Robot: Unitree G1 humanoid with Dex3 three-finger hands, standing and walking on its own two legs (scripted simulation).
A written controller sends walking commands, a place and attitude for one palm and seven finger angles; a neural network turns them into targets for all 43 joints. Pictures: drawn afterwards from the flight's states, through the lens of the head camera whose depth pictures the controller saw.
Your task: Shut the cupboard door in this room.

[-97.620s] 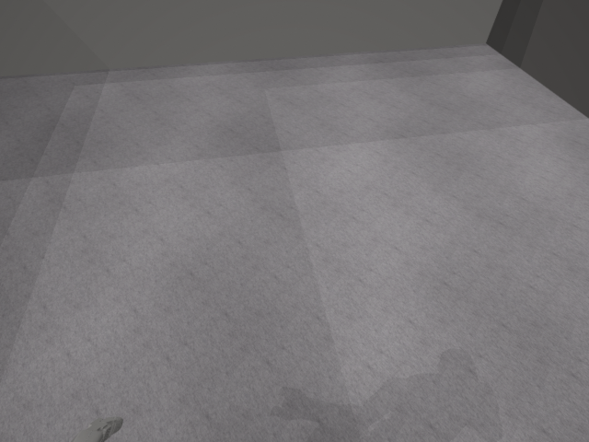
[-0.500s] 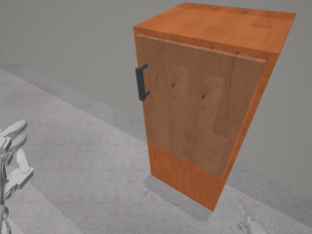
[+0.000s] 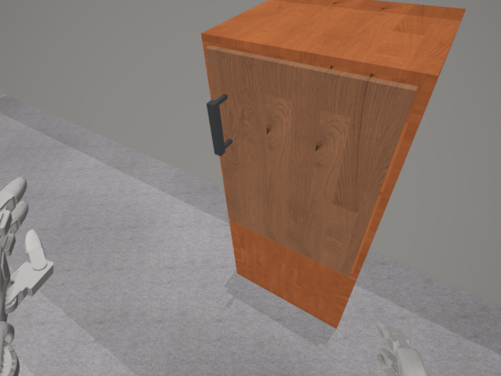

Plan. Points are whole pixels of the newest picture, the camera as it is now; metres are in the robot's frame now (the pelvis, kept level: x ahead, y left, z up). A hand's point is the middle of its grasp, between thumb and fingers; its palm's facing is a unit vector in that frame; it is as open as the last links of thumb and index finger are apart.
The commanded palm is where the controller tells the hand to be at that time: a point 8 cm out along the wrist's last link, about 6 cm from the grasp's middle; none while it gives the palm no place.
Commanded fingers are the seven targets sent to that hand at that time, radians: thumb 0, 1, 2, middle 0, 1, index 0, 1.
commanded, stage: step back with the hand held close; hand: left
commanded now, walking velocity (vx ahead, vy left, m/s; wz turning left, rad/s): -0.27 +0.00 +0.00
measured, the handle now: (221, 125) +0.65 +0.14 +0.07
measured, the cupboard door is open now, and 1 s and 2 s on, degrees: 0 0 0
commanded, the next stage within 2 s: stop stepping back and stand still in 1.00 s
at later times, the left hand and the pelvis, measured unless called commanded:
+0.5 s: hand (1, 324) +0.13 +0.29 +0.16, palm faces +0.50 -0.73 -0.46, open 7.4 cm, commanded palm +0.07 +0.31 +0.17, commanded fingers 0.00 0.90 0.90 -0.20 -0.30 -0.20 -0.30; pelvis -0.07 +0.01 -0.02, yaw +0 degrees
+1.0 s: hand out of the picture +0.01 +0.29 +0.15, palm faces +0.57 -0.69 -0.45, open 7.4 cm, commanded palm -0.05 +0.31 +0.17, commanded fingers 0.00 0.90 0.90 -0.20 -0.30 -0.20 -0.30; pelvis -0.17 +0.00 -0.04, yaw +5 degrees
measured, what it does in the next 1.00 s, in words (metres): shifts its weight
